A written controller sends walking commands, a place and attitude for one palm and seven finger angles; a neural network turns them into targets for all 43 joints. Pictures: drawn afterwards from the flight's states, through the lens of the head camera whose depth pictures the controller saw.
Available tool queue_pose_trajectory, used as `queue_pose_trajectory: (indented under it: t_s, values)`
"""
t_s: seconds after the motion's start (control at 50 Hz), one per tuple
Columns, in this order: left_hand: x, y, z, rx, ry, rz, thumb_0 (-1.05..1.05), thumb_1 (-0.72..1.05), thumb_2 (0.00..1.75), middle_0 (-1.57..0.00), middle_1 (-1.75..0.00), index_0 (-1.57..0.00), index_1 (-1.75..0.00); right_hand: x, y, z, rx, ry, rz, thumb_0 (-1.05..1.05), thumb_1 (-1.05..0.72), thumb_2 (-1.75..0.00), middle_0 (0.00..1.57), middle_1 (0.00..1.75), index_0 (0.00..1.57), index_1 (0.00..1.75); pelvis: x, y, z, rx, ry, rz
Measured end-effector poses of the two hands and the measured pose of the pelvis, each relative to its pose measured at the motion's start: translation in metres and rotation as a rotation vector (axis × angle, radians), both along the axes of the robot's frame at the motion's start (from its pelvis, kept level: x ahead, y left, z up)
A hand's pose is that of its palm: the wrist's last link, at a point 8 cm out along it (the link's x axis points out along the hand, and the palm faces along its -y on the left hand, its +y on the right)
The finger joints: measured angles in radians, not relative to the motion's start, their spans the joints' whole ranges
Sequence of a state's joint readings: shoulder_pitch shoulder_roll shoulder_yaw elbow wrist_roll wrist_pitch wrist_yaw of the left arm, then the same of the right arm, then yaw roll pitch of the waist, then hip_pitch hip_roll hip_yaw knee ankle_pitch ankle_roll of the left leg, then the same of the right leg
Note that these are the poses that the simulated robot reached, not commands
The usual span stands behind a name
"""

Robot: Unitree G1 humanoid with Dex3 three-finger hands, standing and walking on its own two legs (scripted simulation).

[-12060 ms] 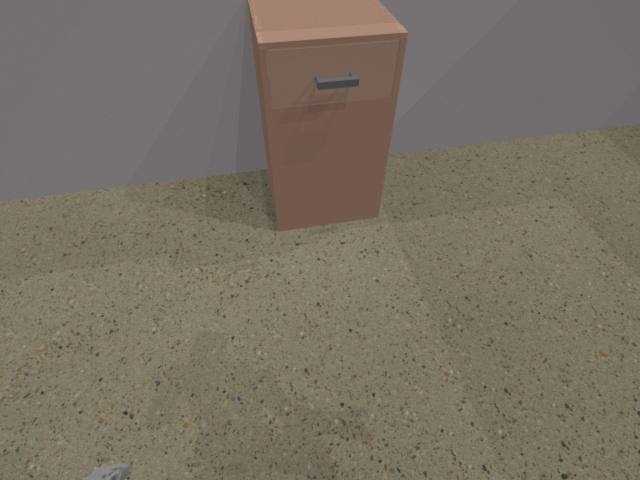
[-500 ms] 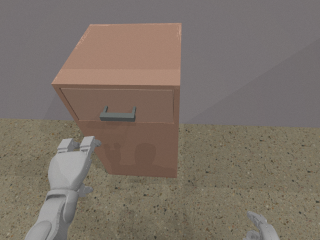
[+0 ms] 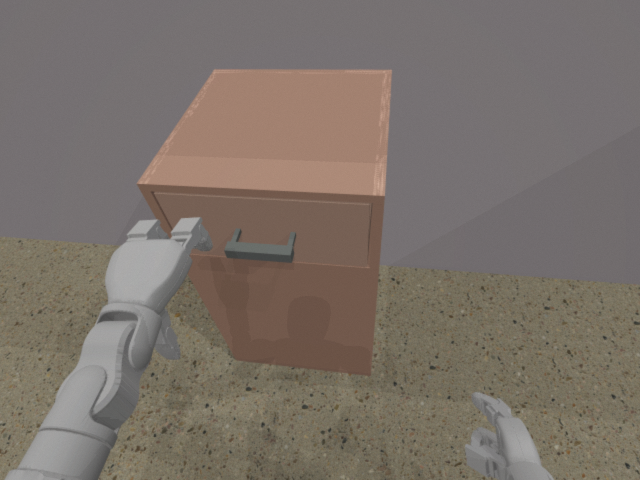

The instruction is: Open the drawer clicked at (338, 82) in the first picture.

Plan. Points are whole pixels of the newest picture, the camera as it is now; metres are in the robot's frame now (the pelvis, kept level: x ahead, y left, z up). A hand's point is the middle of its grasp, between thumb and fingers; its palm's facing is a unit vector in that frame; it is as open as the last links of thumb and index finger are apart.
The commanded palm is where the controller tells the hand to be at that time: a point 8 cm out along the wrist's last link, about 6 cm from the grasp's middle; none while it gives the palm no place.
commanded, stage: raise the hand with hooked fingers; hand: left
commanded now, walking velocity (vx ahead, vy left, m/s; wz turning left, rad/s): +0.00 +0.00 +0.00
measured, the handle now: (262, 243) +0.52 +0.21 -0.09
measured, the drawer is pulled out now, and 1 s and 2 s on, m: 0.00 0.00 0.00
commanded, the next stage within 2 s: move the hooked fingers above the handle in 0.38 s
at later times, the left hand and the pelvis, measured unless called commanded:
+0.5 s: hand (173, 289) +0.31 +0.24 +0.07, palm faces +0.05 -0.07 -1.00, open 13.8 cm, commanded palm +0.28 +0.24 +0.13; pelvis +0.00 +0.00 +0.00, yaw +0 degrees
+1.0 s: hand (208, 276) +0.36 +0.22 +0.03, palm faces -0.03 -0.03 -1.00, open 13.8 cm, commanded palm +0.34 +0.23 +0.09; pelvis -0.01 -0.01 -0.01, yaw +0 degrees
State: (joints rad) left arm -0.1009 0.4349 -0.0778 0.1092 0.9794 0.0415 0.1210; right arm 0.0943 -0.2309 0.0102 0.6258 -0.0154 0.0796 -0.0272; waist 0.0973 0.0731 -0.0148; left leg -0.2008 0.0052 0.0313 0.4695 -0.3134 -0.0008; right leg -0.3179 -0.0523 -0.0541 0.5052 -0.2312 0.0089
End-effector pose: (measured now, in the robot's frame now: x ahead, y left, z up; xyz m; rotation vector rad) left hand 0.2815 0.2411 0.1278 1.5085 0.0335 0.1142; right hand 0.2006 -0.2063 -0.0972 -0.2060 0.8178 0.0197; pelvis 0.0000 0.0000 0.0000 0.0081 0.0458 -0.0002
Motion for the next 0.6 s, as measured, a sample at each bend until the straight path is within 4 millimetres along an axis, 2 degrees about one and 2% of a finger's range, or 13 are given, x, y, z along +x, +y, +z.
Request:
queue_pose_trajectory:
  t_s: [0.12,0.24,0.36,0.46,0.6]
  values:
    - [0.009,0.006,0.004,-0.019,0.030,-0.007,0.00,-0.49,0.30,-0.31,-1.20,-0.32,-1.20,-0.011,-0.007,-0.004,-0.007,0.044,-0.021,0.01,-0.91,-0.90,0.20,0.30,0.20,0.30,0.002,0.002,0.002,-0.002,0.007,-0.003]
    - [0.005,0.000,-0.007,-0.028,0.052,-0.063,-0.01,-0.49,0.30,-0.31,-1.20,-0.32,-1.20,-0.026,-0.019,-0.008,-0.035,0.088,-0.044,0.01,-0.91,-0.90,0.20,0.30,0.20,0.30,0.002,0.004,0.002,-0.002,0.017,-0.009]
    - [0.002,0.001,-0.008,-0.017,0.006,-0.065,0.00,-0.49,0.30,-0.32,-1.20,-0.32,-1.20,-0.036,-0.024,-0.012,-0.042,0.119,-0.065,0.01,-0.91,-0.90,0.20,0.30,0.20,0.30,0.000,0.005,0.001,0.000,0.022,-0.008]
    - [0.004,0.004,-0.006,-0.009,0.000,-0.027,-0.01,-0.49,0.30,-0.32,-1.20,-0.32,-1.20,-0.037,-0.022,-0.013,-0.028,0.117,-0.071,0.01,-0.91,-0.90,0.20,0.30,0.20,0.30,-0.001,0.004,0.001,0.001,0.019,-0.008]
    - [0.008,-0.002,-0.011,-0.008,0.042,-0.031,-0.01,-0.49,0.30,-0.31,-1.20,-0.32,-1.20,-0.032,-0.017,-0.011,-0.014,0.087,-0.059,0.01,-0.91,-0.90,0.20,0.30,0.20,0.30,-0.004,0.002,0.001,0.003,0.016,-0.006]
